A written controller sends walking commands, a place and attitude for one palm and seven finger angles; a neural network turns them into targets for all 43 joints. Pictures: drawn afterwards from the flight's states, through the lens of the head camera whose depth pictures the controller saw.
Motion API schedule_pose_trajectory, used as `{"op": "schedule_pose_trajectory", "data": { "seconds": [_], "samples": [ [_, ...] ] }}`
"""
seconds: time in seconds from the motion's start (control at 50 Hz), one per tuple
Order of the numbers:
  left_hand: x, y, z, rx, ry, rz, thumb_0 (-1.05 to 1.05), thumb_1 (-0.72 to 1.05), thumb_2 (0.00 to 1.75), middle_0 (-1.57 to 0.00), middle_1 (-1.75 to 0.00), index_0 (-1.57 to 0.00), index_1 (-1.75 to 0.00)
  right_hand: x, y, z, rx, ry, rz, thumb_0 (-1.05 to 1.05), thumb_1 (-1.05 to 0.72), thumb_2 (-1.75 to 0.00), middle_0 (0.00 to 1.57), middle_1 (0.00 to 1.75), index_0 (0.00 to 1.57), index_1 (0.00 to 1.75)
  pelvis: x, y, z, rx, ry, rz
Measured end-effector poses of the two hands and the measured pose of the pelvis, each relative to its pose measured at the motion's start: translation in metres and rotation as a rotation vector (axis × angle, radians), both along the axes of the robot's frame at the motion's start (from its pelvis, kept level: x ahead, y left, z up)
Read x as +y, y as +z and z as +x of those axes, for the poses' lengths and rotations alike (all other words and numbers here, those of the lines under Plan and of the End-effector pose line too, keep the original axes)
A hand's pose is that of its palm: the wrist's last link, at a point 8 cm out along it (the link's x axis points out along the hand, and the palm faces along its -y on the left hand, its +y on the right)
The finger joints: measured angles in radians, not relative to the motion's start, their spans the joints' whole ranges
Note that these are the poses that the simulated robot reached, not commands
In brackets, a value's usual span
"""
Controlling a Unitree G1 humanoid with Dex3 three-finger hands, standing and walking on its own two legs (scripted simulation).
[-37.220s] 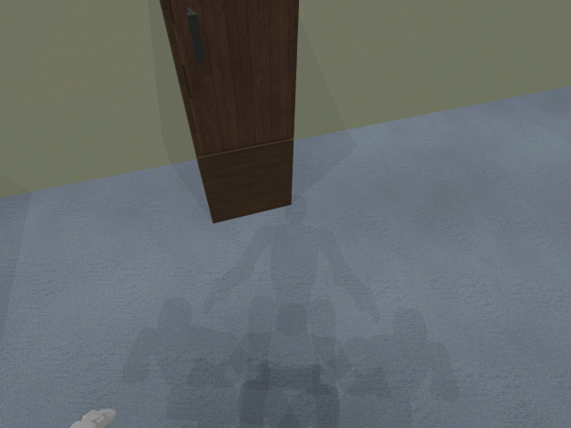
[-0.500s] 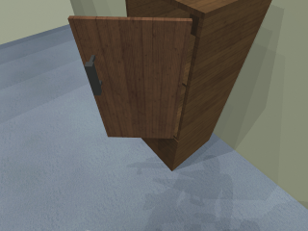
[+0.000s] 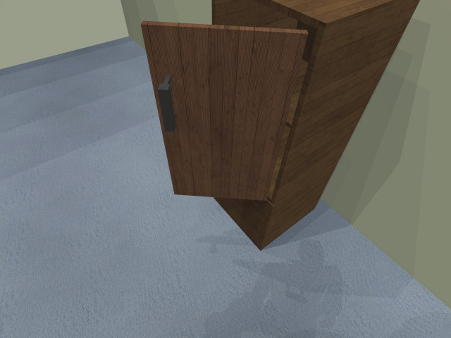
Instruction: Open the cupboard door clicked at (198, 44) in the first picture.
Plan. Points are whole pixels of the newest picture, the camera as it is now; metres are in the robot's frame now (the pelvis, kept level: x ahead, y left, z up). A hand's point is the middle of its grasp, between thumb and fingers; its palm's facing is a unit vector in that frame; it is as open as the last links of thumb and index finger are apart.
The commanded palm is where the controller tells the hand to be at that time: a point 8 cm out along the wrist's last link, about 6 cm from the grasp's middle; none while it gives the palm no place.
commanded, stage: come to a stop and stand still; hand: left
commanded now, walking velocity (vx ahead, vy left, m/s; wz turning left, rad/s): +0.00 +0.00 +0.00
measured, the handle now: (169, 103) +0.60 +0.19 +0.08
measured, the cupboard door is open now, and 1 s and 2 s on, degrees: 49 49 49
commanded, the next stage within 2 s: look again from close up in 0.18 s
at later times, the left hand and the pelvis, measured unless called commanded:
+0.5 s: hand out of the picture +0.03 +0.20 -0.17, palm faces +0.00 -0.96 -0.27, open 7.3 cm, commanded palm none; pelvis -0.01 -0.01 -0.01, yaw +1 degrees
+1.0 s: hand out of the picture +0.01 +0.22 -0.16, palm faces +0.00 -0.96 -0.29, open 7.4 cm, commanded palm none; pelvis -0.03 -0.01 +0.00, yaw +2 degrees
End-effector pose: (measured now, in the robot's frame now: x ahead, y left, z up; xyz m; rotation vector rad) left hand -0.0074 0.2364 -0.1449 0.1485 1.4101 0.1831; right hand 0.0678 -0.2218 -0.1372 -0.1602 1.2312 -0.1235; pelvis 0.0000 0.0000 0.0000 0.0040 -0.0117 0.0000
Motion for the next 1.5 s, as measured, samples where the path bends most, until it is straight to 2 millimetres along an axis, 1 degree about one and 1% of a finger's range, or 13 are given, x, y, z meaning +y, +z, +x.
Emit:
{"op": "schedule_pose_trajectory", "data": {
  "seconds": [0.14, 0.28, 0.34, 0.44, 0.6, 0.72, 0.82, 0.92, 1.02, 1.18, 1.26, 1.38, 1.5],
  "samples": [
    [-0.017, 0.0, -0.009, 0.006, -0.012, -0.032, 0.01, 0.91, 0.9, -0.2, -0.3, -0.2, -0.3, -0.013, 0.001, -0.039, 0.077, -0.037, -0.018, 0.0, -0.93, -0.9, 0.2, 0.3, 0.2, 0.3, -0.004, 0.003, -0.003, -0.003, -0.001, -0.003],
    [-0.032, -0.003, -0.002, -0.003, -0.02, -0.062, 0.01, 0.91, 0.9, -0.2, -0.3, -0.2, -0.3, -0.016, 0.001, -0.088, 0.204, -0.07, -0.027, 0.0, -0.92, -0.9, 0.2, 0.3, 0.2, 0.3, -0.007, 0.005, -0.002, -0.003, 0.002, -0.003],
    [-0.027, -0.003, 0.003, -0.022, -0.061, -0.045, 0.01, 0.92, 0.9, -0.2, -0.3, -0.2, -0.3, -0.019, 0.001, -0.096, 0.206, -0.061, -0.023, 0.01, -0.91, -0.9, 0.2, 0.3, 0.2, 0.3, -0.009, 0.002, -0.004, 0.0, 0.015, -0.004],
    [-0.004, 0.002, 0.022, -0.099, -0.071, 0.025, 0.01, 0.92, 0.9, -0.2, -0.3, -0.2, -0.3, -0.034, -0.001, -0.083, 0.131, -0.058, -0.056, 0.01, -0.91, -0.9, 0.2, 0.3, 0.2, 0.3, -0.01, -0.004, -0.006, -0.003, 0.023, -0.011],
    [0.027, 0.019, 0.057, -0.249, -0.097, 0.111, 0.01, 0.91, 0.9, -0.2, -0.3, -0.2, -0.3, -0.057, 0.008, -0.029, -0.053, -0.007, -0.106, 0.01, -0.91, -0.9, 0.2, 0.3, 0.2, 0.3, -0.011, -0.006, -0.015, -0.032, 0.018, -0.012],
    [0.035, 0.032, 0.065, -0.312, -0.115, 0.132, 0.01, 0.91, 0.9, -0.2, -0.3, -0.2, -0.3, -0.065, 0.023, 0.004, -0.155, 0.044, -0.124, 0.01, -0.91, -0.9, 0.2, 0.3, 0.2, 0.3, -0.01, -0.003, -0.024, -0.041, 0.02, -0.011],
    [0.036, 0.033, 0.055, -0.296, -0.118, 0.126, 0.01, 0.91, 0.9, -0.2, -0.3, -0.2, -0.3, -0.067, 0.03, 0.011, -0.173, 0.069, -0.13, 0.01, -0.91, -0.9, 0.2, 0.3, 0.2, 0.3, -0.01, 0.0, -0.029, -0.036, 0.024, -0.011],
    [0.032, 0.026, 0.034, -0.237, -0.103, 0.107, 0.01, 0.91, 0.9, -0.2, -0.3, -0.2, -0.3, -0.066, 0.028, 0.001, -0.131, 0.075, -0.13, 0.01, -0.91, -0.9, 0.2, 0.3, 0.2, 0.3, -0.01, 0.001, -0.031, -0.035, 0.028, -0.012],
    [0.021, 0.015, 0.005, -0.152, -0.073, 0.075, 0.01, 0.91, 0.9, -0.2, -0.3, -0.2, -0.3, -0.058, 0.02, -0.023, -0.047, 0.057, -0.112, 0.01, -0.91, -0.9, 0.2, 0.3, 0.2, 0.3, -0.01, 0.002, -0.029, -0.034, 0.028, -0.012],
    [-0.017, -0.002, -0.046, 0.013, -0.016, -0.027, 0.01, 0.91, 0.9, -0.2, -0.3, -0.2, -0.3, -0.028, -0.001, -0.074, 0.123, -0.003, -0.029, 0.01, -0.91, -0.9, 0.2, 0.3, 0.2, 0.3, -0.01, -0.001, -0.015, -0.028, 0.019, -0.007],
    [-0.034, -0.005, -0.062, 0.081, 0.018, -0.066, 0.01, 0.91, 0.9, -0.2, -0.3, -0.2, -0.3, -0.015, -0.008, -0.09, 0.192, -0.037, 0.001, 0.01, -0.91, -0.9, 0.2, 0.3, 0.2, 0.3, -0.01, -0.004, -0.004, -0.022, 0.016, -0.01],
    [-0.049, -0.009, -0.064, 0.139, 0.059, -0.099, 0.01, 0.91, 0.9, -0.2, -0.3, -0.2, -0.3, -0.003, -0.012, -0.09, 0.239, -0.075, 0.017, 0.01, -0.91, -0.9, 0.2, 0.3, 0.2, 0.3, -0.009, -0.008, 0.018, -0.008, 0.011, -0.017],
    [-0.049, -0.015, -0.034, 0.154, 0.033, -0.108, 0.01, 0.91, 0.9, -0.2, -0.3, -0.2, -0.3, 0.005, -0.015, -0.064, 0.195, -0.115, 0.012, 0.01, -0.91, -0.9, 0.2, 0.3, 0.2, 0.3, -0.006, -0.012, 0.042, -0.002, -0.026, -0.005]
  ]
}}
